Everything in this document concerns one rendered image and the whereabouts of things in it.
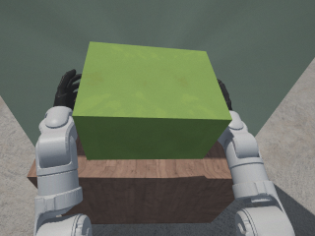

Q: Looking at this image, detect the robot right forearm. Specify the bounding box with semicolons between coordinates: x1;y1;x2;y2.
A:
217;110;295;236

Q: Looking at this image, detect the right robot hand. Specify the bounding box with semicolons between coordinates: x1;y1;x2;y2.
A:
217;79;233;111

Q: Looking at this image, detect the robot left upper arm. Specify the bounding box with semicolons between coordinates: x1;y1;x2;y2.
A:
35;213;93;236

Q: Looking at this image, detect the left robot hand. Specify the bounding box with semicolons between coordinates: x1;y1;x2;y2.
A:
53;69;82;111

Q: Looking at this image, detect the robot right upper arm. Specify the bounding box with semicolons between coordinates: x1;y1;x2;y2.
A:
235;206;294;236

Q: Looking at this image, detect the pedestal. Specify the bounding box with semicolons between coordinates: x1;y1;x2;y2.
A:
27;98;235;224

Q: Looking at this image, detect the robot left forearm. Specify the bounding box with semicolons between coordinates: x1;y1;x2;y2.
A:
33;106;83;236

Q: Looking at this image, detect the carton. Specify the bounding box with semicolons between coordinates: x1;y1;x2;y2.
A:
72;41;232;160

